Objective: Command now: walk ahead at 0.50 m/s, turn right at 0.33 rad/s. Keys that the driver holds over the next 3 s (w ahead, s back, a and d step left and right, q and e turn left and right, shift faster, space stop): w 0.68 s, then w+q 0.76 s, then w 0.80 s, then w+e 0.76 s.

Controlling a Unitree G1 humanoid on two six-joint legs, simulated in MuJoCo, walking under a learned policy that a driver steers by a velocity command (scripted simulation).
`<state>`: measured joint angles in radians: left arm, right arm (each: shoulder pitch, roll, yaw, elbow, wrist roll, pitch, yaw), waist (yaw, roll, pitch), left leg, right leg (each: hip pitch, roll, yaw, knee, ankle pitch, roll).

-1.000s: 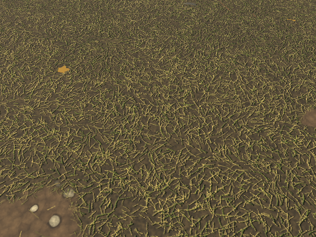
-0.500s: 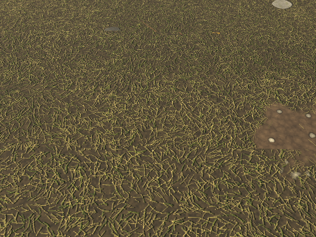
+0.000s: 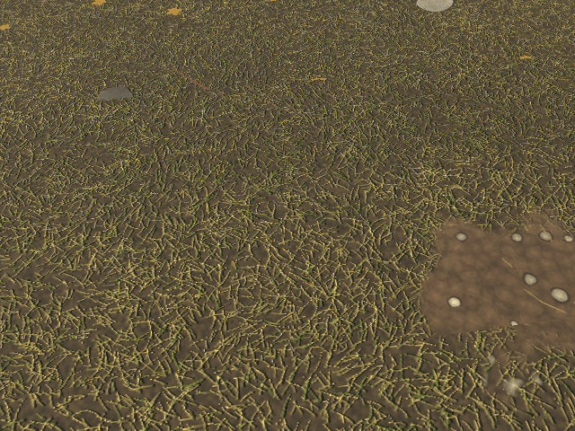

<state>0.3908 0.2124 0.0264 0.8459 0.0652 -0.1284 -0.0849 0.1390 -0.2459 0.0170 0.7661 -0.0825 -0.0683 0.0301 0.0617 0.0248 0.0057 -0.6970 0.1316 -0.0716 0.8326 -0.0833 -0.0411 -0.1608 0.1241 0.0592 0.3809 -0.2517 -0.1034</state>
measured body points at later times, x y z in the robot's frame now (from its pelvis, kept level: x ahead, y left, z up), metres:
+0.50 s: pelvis +0.31 +0.07 +0.01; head +0.32 +0.07 +0.46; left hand +0.48 +0.29 -0.11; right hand +0.27 -0.17 -0.14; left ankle +0.27 +0.15 -0.74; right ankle +0.45 -0.10 -0.68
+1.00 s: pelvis +0.59 +0.01 -0.01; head +0.60 +0.01 +0.44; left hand +0.55 +0.25 -0.15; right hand +0.73 -0.22 -0.13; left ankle +0.67 +0.16 -0.68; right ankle +0.55 -0.08 -0.74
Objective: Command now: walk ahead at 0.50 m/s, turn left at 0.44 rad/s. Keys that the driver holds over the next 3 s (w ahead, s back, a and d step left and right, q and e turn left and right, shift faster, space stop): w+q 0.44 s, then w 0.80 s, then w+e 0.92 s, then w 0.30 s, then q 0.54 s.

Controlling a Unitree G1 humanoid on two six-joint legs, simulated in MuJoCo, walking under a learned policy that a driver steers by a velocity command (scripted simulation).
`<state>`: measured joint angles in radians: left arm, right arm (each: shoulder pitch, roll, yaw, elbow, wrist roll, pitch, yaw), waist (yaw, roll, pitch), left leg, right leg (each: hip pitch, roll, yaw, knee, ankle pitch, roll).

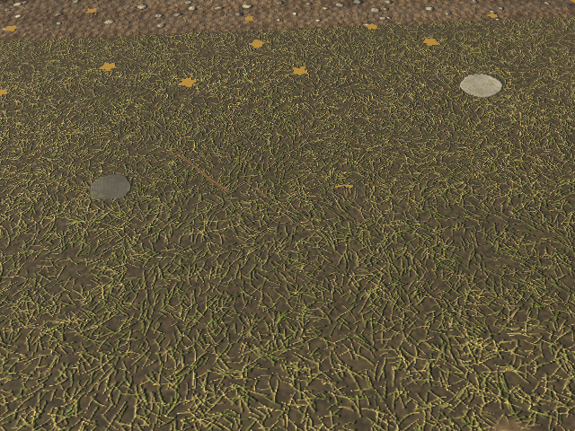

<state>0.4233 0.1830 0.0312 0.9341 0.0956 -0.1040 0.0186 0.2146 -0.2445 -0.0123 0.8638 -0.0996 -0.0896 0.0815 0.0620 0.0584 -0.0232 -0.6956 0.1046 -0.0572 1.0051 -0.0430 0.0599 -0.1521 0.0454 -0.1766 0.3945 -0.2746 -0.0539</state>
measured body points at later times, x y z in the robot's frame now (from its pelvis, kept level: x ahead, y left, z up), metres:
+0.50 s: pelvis +0.34 +0.09 -0.15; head +0.35 +0.10 +0.30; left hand +0.33 +0.34 -0.29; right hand +0.42 -0.15 -0.29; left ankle +0.32 +0.17 -0.89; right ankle +0.33 -0.07 -0.79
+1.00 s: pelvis +0.64 +0.10 -0.14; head +0.65 +0.11 +0.31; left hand +0.49 +0.28 -0.29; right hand +0.87 -0.04 -0.26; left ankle +0.69 +0.30 -0.82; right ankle +0.65 +0.03 -0.89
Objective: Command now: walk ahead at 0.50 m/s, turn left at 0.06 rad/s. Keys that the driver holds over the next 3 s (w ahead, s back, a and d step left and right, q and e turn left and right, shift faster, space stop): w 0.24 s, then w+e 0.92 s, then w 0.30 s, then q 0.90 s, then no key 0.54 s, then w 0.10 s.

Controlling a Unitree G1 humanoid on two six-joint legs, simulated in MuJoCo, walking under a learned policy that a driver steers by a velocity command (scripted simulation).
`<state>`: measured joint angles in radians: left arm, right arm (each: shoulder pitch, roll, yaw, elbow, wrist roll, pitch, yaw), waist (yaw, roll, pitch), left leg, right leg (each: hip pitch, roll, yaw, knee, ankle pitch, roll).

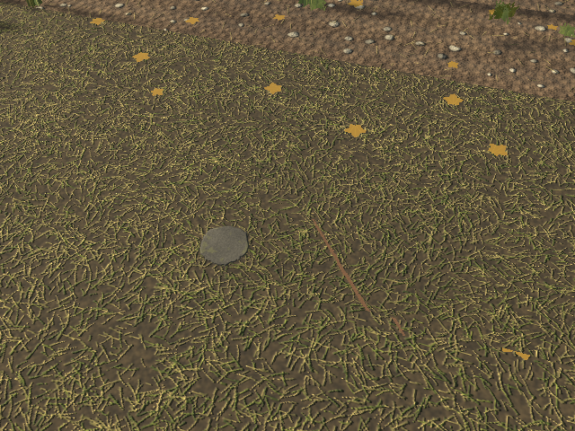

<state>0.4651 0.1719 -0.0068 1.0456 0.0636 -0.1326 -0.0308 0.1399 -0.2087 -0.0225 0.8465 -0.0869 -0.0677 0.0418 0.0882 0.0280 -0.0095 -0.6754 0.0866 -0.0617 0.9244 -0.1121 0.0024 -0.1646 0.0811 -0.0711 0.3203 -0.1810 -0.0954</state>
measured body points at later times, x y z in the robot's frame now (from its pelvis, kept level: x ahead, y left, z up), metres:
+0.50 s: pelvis +0.34 +0.09 -0.16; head +0.35 +0.10 +0.29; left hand +0.16 +0.27 -0.29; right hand +0.52 -0.12 -0.27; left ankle +0.40 +0.20 -0.90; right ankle +0.07 -0.06 -0.64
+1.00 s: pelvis +0.60 -0.01 -0.18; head +0.61 -0.01 +0.27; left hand +0.85 +0.16 -0.29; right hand +0.49 -0.21 -0.33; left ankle +0.44 +0.20 -0.84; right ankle +0.66 -0.11 -0.89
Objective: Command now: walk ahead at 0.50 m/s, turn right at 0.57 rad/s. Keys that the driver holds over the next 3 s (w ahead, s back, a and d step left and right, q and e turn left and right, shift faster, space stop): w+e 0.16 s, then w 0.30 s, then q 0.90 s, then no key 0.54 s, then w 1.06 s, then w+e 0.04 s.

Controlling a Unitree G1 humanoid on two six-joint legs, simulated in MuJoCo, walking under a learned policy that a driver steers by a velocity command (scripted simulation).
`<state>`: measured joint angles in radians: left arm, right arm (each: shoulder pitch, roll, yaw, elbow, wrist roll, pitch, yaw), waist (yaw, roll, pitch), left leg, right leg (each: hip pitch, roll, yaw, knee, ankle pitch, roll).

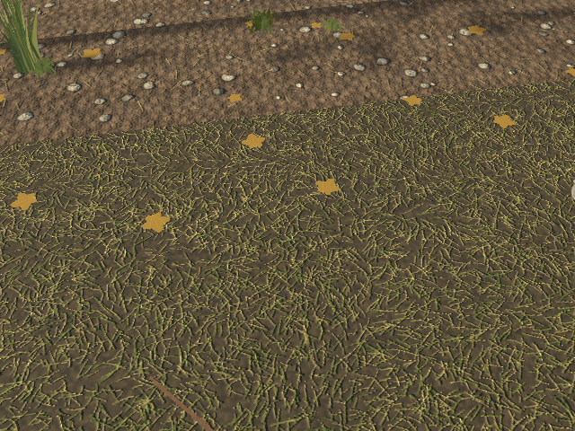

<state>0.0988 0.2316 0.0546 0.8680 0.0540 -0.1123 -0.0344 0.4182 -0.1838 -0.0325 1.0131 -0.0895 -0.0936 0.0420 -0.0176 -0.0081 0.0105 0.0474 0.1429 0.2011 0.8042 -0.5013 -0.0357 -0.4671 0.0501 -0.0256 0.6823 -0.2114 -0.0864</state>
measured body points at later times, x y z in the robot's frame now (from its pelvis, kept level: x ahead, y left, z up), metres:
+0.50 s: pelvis +0.26 -0.01 -0.01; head +0.26 -0.02 +0.44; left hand +0.42 +0.22 -0.13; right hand +0.17 -0.22 -0.16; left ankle +0.22 +0.11 -0.71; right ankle +0.27 -0.14 -0.63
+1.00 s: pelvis +0.44 -0.08 -0.13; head +0.47 -0.09 +0.32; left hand +0.51 +0.20 -0.25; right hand +0.60 -0.34 -0.23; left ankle +0.51 +0.06 -0.70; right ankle +0.49 -0.20 -0.86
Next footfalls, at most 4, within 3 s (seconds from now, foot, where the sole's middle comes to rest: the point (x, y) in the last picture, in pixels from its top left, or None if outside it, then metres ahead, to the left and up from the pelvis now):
0.34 left None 0.26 0.10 -0.75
0.74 right None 0.53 -0.21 -0.90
1.18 left None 0.56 0.08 -0.90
1.74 right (349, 398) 0.66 -0.14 -0.90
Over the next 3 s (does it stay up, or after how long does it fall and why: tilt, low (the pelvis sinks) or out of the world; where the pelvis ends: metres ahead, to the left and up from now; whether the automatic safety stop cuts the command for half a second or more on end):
stays up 1.00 0.13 -0.12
